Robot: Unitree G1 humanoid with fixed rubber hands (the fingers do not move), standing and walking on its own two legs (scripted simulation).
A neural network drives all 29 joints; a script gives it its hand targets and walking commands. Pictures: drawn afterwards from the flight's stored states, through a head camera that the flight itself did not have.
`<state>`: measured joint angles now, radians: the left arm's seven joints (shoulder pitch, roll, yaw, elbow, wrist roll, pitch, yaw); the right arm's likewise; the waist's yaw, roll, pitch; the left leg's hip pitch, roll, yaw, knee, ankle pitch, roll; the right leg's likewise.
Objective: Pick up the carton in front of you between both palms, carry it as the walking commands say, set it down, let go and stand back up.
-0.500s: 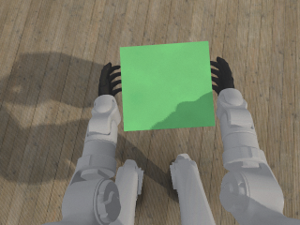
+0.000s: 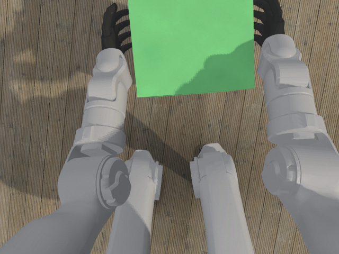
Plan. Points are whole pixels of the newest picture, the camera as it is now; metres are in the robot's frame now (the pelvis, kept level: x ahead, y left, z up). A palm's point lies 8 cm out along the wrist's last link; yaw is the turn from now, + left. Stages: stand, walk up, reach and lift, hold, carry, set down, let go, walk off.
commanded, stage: set down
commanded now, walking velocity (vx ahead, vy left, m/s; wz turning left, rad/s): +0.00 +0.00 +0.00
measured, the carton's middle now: (189, 50) +0.53 -0.08 -0.22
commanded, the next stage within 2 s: none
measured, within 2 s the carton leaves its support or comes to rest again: rests again in 0.62 s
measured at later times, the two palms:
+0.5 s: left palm (126, 54) +0.54 +0.07 -0.22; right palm (255, 41) +0.53 -0.23 -0.22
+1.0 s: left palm (126, 57) +0.54 +0.08 -0.24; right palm (254, 49) +0.51 -0.23 -0.24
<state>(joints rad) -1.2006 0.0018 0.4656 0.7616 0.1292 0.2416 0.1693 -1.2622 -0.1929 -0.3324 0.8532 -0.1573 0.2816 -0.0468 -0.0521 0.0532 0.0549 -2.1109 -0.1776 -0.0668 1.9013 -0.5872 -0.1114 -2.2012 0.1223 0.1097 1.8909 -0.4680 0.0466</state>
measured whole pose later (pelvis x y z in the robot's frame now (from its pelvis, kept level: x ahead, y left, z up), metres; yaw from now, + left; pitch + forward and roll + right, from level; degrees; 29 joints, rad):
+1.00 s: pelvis +0.00 +0.01 -0.07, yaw +1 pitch +37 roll +2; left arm -1.43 0.12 0.35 1.01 0.05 0.18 0.16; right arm -1.44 -0.34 -0.29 1.07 -0.08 0.22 0.05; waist -0.09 0.07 0.34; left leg -2.20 -0.19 -0.04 2.18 -0.62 -0.09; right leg -2.25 0.02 0.05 2.16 -0.55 0.02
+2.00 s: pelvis +0.00 +0.00 -0.02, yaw +0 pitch +40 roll +4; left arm -1.34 0.21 0.24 0.92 -0.07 0.19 0.19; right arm -1.37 -0.44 -0.22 1.03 0.09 0.15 0.02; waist -0.07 0.04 0.18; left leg -2.09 -0.09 -0.01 1.99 -0.61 -0.06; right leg -2.16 0.03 0.04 1.98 -0.51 0.00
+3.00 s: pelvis +0.06 -0.01 +0.24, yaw -2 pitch +39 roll +2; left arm -0.66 0.11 0.22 0.61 0.10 0.15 0.08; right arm -0.71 -0.28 -0.28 0.71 -0.09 0.12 0.10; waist -0.03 0.02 -0.05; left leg -1.27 -0.05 -0.06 0.93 -0.34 -0.04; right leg -1.33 0.04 0.05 0.93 -0.28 -0.02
